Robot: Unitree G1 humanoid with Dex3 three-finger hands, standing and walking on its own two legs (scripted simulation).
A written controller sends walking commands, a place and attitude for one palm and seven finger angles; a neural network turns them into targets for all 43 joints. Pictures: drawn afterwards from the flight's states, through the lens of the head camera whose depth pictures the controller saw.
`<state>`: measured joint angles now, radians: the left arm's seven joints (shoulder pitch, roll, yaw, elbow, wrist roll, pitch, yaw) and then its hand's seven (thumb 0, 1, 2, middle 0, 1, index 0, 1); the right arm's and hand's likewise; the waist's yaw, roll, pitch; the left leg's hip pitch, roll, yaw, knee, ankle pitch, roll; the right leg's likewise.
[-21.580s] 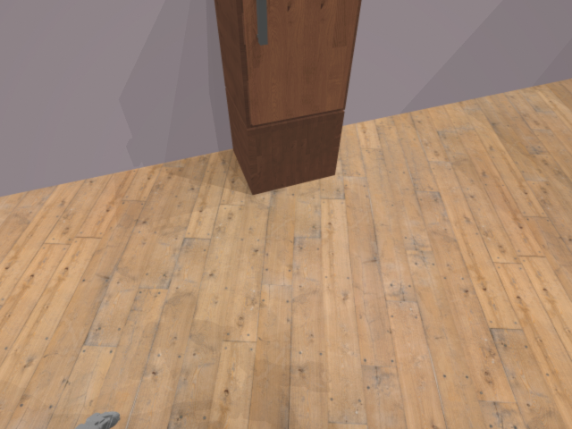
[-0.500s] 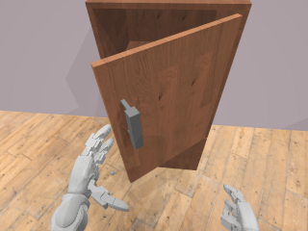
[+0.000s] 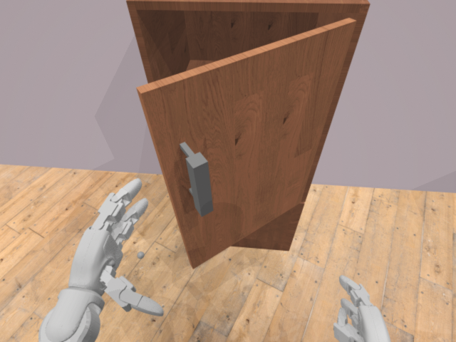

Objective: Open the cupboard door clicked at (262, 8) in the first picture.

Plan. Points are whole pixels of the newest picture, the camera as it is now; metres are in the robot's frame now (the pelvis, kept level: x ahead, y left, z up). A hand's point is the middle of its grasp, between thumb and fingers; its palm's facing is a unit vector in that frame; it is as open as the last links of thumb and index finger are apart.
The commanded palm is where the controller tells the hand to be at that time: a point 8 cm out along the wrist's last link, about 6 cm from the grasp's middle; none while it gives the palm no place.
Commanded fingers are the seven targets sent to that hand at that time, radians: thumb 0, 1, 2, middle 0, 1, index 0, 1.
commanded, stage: draw the hand back to the body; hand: left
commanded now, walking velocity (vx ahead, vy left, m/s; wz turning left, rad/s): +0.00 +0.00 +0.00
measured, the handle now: (195, 179) +0.37 +0.09 +0.09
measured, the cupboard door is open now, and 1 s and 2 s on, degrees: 39 39 39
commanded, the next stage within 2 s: step back with the hand held close in 1.40 s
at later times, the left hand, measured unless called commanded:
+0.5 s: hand (80, 256) +0.20 +0.22 +0.13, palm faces +0.23 -0.93 -0.28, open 15.1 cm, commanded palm +0.16 +0.26 +0.15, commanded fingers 0.00 0.03 0.52 -0.17 -0.30 -0.17 -0.30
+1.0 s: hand (29, 230) +0.21 +0.27 +0.18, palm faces +0.41 -0.81 -0.42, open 9.3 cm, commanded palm +0.16 +0.31 +0.20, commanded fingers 0.00 0.90 0.90 -0.20 -0.30 -0.20 -0.30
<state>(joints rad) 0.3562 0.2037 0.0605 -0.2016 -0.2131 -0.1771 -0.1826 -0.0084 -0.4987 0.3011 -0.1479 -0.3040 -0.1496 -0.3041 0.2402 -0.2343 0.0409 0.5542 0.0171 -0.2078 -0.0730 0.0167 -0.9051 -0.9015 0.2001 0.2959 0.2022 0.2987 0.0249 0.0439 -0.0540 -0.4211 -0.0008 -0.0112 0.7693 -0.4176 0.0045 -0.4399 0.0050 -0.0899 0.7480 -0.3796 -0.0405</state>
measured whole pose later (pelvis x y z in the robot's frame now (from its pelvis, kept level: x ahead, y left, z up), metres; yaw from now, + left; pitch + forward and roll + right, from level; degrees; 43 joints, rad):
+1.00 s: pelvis +0.02 +0.01 +0.03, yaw -1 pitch -4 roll -1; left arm 0.48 0.34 0.29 -0.39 -0.03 -0.07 0.12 0.01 0.56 0.76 -0.19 -0.31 -0.20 -0.31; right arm 0.18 -0.23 0.03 0.65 -0.02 -0.11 -0.08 0.02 -0.90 -0.90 0.20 0.30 0.20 0.30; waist 0.07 0.06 0.03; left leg -0.04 -0.01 0.01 0.39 -0.27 0.02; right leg -0.06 0.01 -0.06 0.36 -0.23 -0.02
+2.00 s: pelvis -0.04 +0.03 +0.02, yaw -1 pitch +1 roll -1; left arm 0.57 0.45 0.41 -0.52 -0.04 -0.15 0.13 0.02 0.89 0.90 -0.21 -0.31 -0.21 -0.31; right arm 0.16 -0.22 -0.01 0.56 0.01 -0.03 -0.09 0.01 -0.91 -0.90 0.20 0.30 0.20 0.30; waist 0.01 0.00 0.06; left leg -0.30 -0.03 0.02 0.51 -0.22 0.05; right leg -0.31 -0.02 -0.05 0.47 -0.17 0.00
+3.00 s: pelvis -0.20 -0.01 +0.02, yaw -4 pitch +3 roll +0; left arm 0.69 0.53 0.51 -0.63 -0.08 -0.21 0.10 0.02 0.88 0.90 -0.21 -0.31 -0.22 -0.31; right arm 0.17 -0.20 0.04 0.61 0.00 -0.08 -0.07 0.01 -0.90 -0.90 0.20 0.30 0.21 0.30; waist 0.03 -0.06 -0.04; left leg -0.46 -0.02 0.04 0.61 -0.10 0.02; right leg -0.10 0.05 0.00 0.49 -0.39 -0.02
